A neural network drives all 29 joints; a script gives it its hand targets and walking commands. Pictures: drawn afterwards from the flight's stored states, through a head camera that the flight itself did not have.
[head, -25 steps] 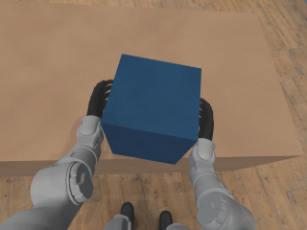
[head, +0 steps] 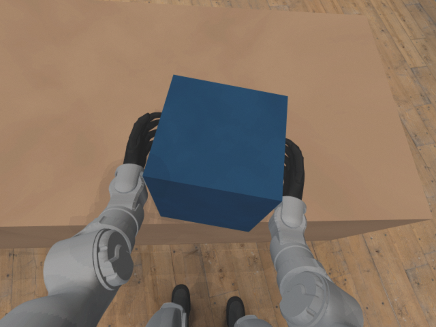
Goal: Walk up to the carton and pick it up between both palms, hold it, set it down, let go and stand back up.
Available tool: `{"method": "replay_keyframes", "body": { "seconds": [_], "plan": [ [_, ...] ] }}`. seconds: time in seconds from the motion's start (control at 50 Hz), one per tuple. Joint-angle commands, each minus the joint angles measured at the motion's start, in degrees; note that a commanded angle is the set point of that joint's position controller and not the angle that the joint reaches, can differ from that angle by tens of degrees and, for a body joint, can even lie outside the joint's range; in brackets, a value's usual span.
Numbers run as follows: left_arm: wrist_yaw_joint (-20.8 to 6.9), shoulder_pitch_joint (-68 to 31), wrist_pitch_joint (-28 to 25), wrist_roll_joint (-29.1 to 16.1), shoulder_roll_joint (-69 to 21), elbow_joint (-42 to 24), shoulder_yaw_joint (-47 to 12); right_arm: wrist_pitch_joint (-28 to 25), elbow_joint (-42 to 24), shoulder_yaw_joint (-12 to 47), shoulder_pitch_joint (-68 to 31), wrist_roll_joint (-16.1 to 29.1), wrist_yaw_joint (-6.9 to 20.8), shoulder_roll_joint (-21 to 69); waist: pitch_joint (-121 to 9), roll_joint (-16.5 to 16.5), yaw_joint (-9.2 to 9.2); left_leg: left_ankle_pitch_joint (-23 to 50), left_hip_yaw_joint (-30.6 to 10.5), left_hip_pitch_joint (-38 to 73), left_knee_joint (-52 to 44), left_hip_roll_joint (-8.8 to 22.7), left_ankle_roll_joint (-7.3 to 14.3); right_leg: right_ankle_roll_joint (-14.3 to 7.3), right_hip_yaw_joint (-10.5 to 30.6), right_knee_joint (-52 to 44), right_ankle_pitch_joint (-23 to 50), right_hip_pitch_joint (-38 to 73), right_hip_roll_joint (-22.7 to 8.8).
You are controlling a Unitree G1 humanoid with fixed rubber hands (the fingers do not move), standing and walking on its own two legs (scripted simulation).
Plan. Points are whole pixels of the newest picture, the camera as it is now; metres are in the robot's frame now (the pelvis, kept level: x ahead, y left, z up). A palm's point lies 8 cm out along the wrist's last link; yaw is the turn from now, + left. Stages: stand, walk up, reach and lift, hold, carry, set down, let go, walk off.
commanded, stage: set down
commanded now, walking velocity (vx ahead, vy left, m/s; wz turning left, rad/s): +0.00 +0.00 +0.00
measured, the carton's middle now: (216, 163) +0.42 +0.00 -0.08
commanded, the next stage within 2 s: none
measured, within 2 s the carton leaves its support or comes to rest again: neither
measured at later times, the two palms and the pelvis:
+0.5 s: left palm (139, 163) +0.41 +0.15 -0.07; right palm (288, 190) +0.37 -0.15 -0.08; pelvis -0.01 +0.01 -0.01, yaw -1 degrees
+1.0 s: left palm (135, 176) +0.39 +0.17 -0.10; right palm (286, 189) +0.37 -0.15 -0.08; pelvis -0.02 +0.01 -0.02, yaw -2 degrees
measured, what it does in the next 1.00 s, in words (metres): stands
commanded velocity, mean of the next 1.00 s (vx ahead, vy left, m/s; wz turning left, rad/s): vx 0.00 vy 0.00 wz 0.00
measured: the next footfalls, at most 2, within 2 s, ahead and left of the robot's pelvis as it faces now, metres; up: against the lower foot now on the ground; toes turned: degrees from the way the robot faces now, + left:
none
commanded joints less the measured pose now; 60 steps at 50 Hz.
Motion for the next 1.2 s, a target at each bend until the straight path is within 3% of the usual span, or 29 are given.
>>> {"method": "replay_keyframes", "body": {
  "seconds": [0.0, 0.04, 0.06, 0.2, 0.22, 0.28, 0.3, 0.42, 0.48, 0.5, 0.58, 0.62, 0.7, 0.72, 0.74, 0.8, 0.82, 0.84, 0.92, 0.94, 0.96, 1.0, 1.04, 1.08, 1.1, 1.12, 1.14, 1.16, 1.18],
  "plan": [
    [-4.1, -21.2, -0.3, 11.8, -25.7, 1.2, -6.1, 1.3, 12.8, 15.4, -24.7, -12.2, 8.3, 27.1, -34.7, 0.0, -0.12, 20.6, 0.8, 19.7, 8.6, 2.9, -3.0, -1.2, -5.1, 5.5, 14.0, 2.5, -0.7],
    [-3.7, -19.6, -0.3, 11.5, -25.3, 1.2, -5.7, 1.7, 13.4, 17.0, -24.5, -10.8, 8.7, 27.2, -33.1, -0.2, 1.05, 20.0, 0.4, 20.5, 8.2, 3.1, -3.0, -1.5, -4.9, 4.9, 13.5, 2.7, -0.6],
    [-3.5, -20.7, -0.6, 11.9, -24.8, 0.6, -7.1, 1.4, 12.7, 16.1, -23.5, -11.9, 8.6, 27.4, -35.0, 0.9, -0.66, 18.6, 0.5, 19.8, 8.5, 3.0, -3.2, -1.3, -4.9, 5.4, 13.5, 0.7, -0.6],
    [-1.5, -23.0, -0.8, 12.0, -19.2, 1.2, -5.9, 0.7, 16.4, 11.9, -23.2, -10.0, 8.0, 17.8, -36.4, 3.2, -2.28, 21.2, 0.2, 21.9, 9.2, 3.0, -4.5, -2.5, -4.8, 5.4, 12.5, -0.9, 0.3],
    [-0.7, -22.5, -0.9, 10.6, -17.0, 1.5, -5.3, 0.4, 14.4, 12.2, -24.8, -9.2, 7.6, 14.1, -38.0, 2.1, -0.44, 19.4, 0.7, 21.9, 8.7, 2.9, -4.4, -2.1, -5.3, 5.6, 12.4, -1.1, 0.1],
    [-0.5, -24.2, -1.0, 9.3, -17.1, 0.7, -7.0, 0.7, 16.2, 11.4, -24.6, -7.9, 7.0, 15.3, -39.4, 1.6, -2.55, 21.6, -0.1, 22.1, 9.7, 3.1, -4.5, -1.8, -4.8, 6.1, 13.3, -1.7, 0.1],
    [-0.2, -22.8, -0.8, 9.5, -15.4, 1.5, -5.2, 0.7, 15.5, 12.4, -24.8, -7.6, 7.0, 14.8, -37.9, 0.8, -0.63, 17.8, 0.9, 18.5, 9.7, 2.5, -4.0, -1.6, -4.2, 6.5, 12.7, 0.2, -0.1],
    [5.9, -21.9, -1.4, 0.6, 3.7, -1.6, -6.3, -1.0, 17.4, 14.9, -23.4, 6.5, 2.2, -7.6, -50.5, 3.4, -1.87, 26.6, -0.4, 21.0, 14.0, 2.2, -6.0, -1.8, -3.2, 9.4, 20.3, 0.2, 1.0],
    [6.6, -26.4, -2.1, -5.6, 7.5, -2.2, -11.1, -1.1, 13.9, 20.5, -29.4, 14.1, 0.5, -9.1, -58.7, 3.7, -1.93, 25.3, 0.2, 15.0, 16.1, 0.9, -5.2, -1.6, -2.2, 11.8, 24.7, 4.5, 0.7],
    [6.8, -27.7, -2.3, -8.0, 6.3, -4.7, -13.3, -1.8, 12.9, 19.9, -30.0, 14.0, -0.1, -9.3, -61.4, 5.4, -3.85, 26.9, 0.9, 17.2, 16.8, 0.3, -5.9, -1.3, -2.6, 11.8, 27.9, 4.6, 0.9],
    [6.3, -26.4, -2.3, -10.4, 6.4, -3.1, -15.4, -2.9, 12.2, 25.2, -30.4, 20.4, -0.5, -12.6, -64.3, 4.7, -3.88, 30.3, 0.3, 18.1, 19.5, 0.4, -5.7, -0.5, -2.4, 14.8, 32.8, 4.0, 1.5],
    [6.2, -27.8, -2.5, -9.5, 8.8, -3.4, -14.0, -2.6, 11.9, 26.4, -32.5, 22.7, -0.1, -13.9, -65.3, 7.0, -1.43, 30.5, 0.7, 16.7, 19.4, 0.1, -5.8, -0.2, -1.6, 15.6, 30.2, 3.8, 1.6],
    [5.8, -28.0, -1.6, -12.9, 5.4, -5.4, -18.2, -3.8, 13.8, 26.5, -31.6, 23.6, -0.4, -17.2, -65.1, 5.9, -5.97, 32.9, -0.7, 22.9, 20.8, 0.5, -6.8, -0.3, -4.1, 14.6, 29.2, -1.9, 2.6],
    [6.4, -27.3, -1.7, -12.7, 7.1, -5.7, -17.7, -4.0, 13.4, 26.9, -32.1, 24.6, 0.0, -18.0, -67.1, 9.0, -3.68, 34.2, -0.6, 23.4, 21.7, 0.6, -7.7, -1.1, -3.7, 16.1, 26.4, -4.9, 2.7],
    [6.5, -25.0, -1.6, -13.0, 5.0, -7.0, -19.2, -4.4, 14.2, 27.5, -29.7, 25.0, 0.0, -17.2, -67.1, 8.1, -5.2, 36.4, -2.2, 26.6, 21.7, 1.5, -7.9, -0.7, -4.3, 14.6, 25.4, -7.5, 3.0],
    [6.4, -21.8, -0.2, -11.9, 5.5, -9.2, -17.3, -5.4, 12.0, 30.6, -28.8, 28.3, 0.5, -18.5, -66.2, 8.9, -0.57, 42.8, -2.6, 33.1, 22.8, 1.8, -9.3, -0.8, -4.3, 14.6, 24.7, -9.4, 3.7],
    [6.4, -19.9, -0.1, -10.3, 5.4, -8.9, -16.4, -5.2, 14.5, 29.7, -24.1, 27.4, 0.0, -18.9, -63.9, 9.3, -2.77, 42.5, -3.2, 32.7, 21.2, 2.0, -9.0, -1.1, -4.2, 13.7, 24.9, -7.5, 3.8],
    [6.1, -18.4, 0.0, -9.7, 5.6, -11.7, -15.7, -6.0, 14.0, 30.7, -23.7, 28.2, 0.1, -18.6, -63.7, 11.2, -1.23, 42.8, -2.7, 34.0, 21.5, 1.8, -9.7, -0.9, -4.4, 13.4, 24.2, -9.2, 3.7],
    [5.9, -20.4, 0.2, -10.5, 5.8, -15.5, -16.1, -6.7, 15.9, 28.8, -24.0, 27.9, 0.3, -20.3, -61.9, 11.3, -3.75, 48.3, -4.0, 38.4, 22.3, 2.5, -10.4, -1.0, -5.0, 12.1, 19.7, -14.9, 4.4],
    [5.3, -10.5, 0.9, -9.5, 3.9, -17.6, -16.5, -8.0, 14.8, 31.2, -14.9, 28.4, 0.2, -20.1, -60.9, 10.4, -2.23, 46.9, -3.5, 39.1, 21.5, 1.8, -9.9, -0.9, -5.0, 11.6, 23.9, -11.2, 4.1],
    [5.3, -18.9, 0.0, -11.3, 5.0, -16.5, -16.2, -7.0, 13.6, 30.2, -24.6, 27.7, 0.2, -20.2, -61.4, 10.0, -2.56, 44.5, -3.3, 37.5, 21.0, 1.7, -9.7, -0.6, -4.9, 10.9, 19.7, -13.1, 3.9],
    [4.9, -10.3, -0.7, -10.0, 4.9, -22.1, -16.5, -8.7, 13.9, 30.1, -13.6, 27.0, 0.0, -18.9, -62.3, 11.0, -4.1, 49.2, -3.5, 39.4, 22.1, 1.6, -10.1, -0.5, -5.0, 12.2, 25.3, -12.0, 4.1],
    [4.2, -3.5, -0.6, -9.3, 4.2, -27.2, -15.5, -10.0, 12.2, 33.7, -7.6, 28.9, -0.1, -17.7, -64.4, 10.3, -2.83, 51.5, -2.8, 39.4, 22.4, 0.8, -9.5, -0.5, -4.2, 12.2, 30.2, -7.9, 4.1],
    [4.7, -8.7, -1.1, -9.4, 6.1, -28.0, -16.7, -9.5, 12.2, 32.3, -12.4, 29.2, 0.3, -17.4, -62.4, 12.4, -4.07, 47.5, -4.0, 40.2, 21.3, 1.3, -9.9, -0.2, -4.2, 11.8, 24.4, -11.0, 3.9],
    [5.1, -14.7, -1.4, -8.9, 8.3, -27.8, -14.2, -8.9, 11.2, 31.5, -18.8, 29.4, 0.5, -18.9, -63.8, 12.5, -1.08, 42.6, -2.8, 36.4, 21.2, 1.0, -10.1, -0.6, -3.8, 11.8, 18.6, -11.4, 3.7],
    [4.8, -6.9, -0.9, -10.1, 7.3, -30.0, -15.9, -9.2, 8.5, 32.2, -11.1, 29.1, 0.3, -19.0, -61.2, 10.2, -3.24, 38.3, -2.8, 36.1, 20.0, 0.5, -9.5, -0.7, -4.2, 11.5, 22.5, -7.5, 3.9],
    [4.8, -7.2, -0.8, -10.0, 7.0, -30.8, -16.2, -8.9, 8.8, 32.8, -14.0, 30.3, 0.4, -18.1, -61.9, 12.6, -1.82, 39.0, -2.7, 36.6, 20.1, 0.6, -9.4, -0.9, -4.1, 12.0, 20.8, -9.6, 4.0],
    [4.0, -1.4, -0.8, -10.6, 6.8, -29.7, -16.5, -9.8, 5.8, 34.1, -8.2, 29.9, -0.1, -16.8, -60.6, 9.9, -2.46, 36.9, -2.5, 34.4, 19.3, 0.0, -8.9, -0.6, -4.2, 11.8, 23.9, -5.1, 3.9],
    [4.1, -8.0, -1.1, -12.1, 7.0, -29.2, -18.8, -9.0, 6.0, 31.9, -15.0, 30.3, 0.2, -18.6, -59.4, 10.4, -5.03, 34.2, -2.4, 32.7, 19.3, 0.1, -9.0, -0.5, -4.3, 11.9, 22.2, -7.0, 3.8]
  ]
}}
